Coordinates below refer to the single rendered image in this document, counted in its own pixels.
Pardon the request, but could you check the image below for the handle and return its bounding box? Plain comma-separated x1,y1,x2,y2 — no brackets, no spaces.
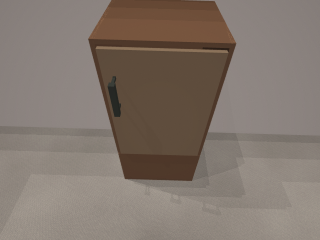
107,76,121,117

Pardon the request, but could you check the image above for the cupboard door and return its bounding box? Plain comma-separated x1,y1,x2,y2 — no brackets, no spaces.
95,46,229,156

